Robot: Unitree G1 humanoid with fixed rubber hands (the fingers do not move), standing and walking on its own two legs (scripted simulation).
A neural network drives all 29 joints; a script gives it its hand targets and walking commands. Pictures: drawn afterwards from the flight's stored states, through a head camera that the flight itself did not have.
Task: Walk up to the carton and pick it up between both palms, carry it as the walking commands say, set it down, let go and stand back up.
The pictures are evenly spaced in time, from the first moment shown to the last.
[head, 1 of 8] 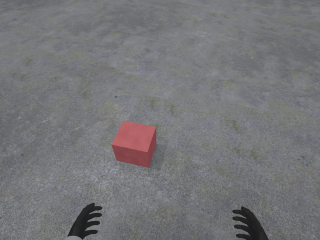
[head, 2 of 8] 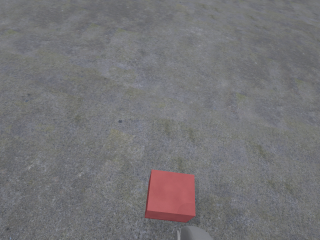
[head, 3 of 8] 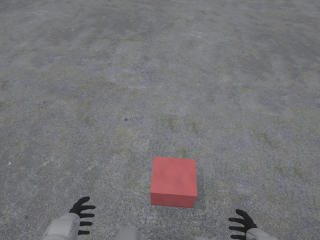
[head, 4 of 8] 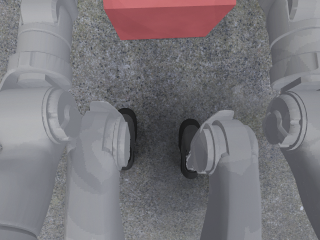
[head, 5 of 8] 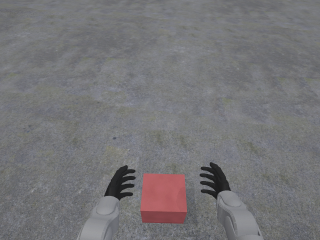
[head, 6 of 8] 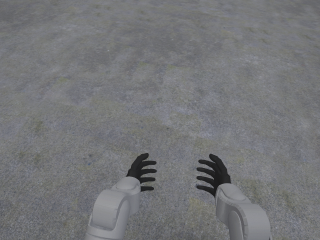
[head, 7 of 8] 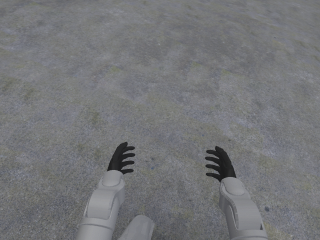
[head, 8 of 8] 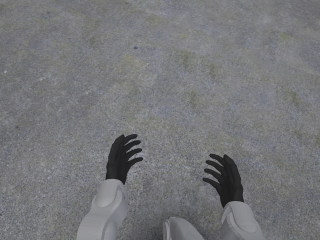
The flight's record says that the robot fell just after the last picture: yes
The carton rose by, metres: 0.01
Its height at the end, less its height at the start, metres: +0.00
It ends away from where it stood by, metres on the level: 0.01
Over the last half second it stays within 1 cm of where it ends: yes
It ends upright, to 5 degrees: yes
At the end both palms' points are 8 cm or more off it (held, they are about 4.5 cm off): yes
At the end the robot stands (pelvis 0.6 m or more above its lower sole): no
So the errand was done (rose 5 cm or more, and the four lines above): no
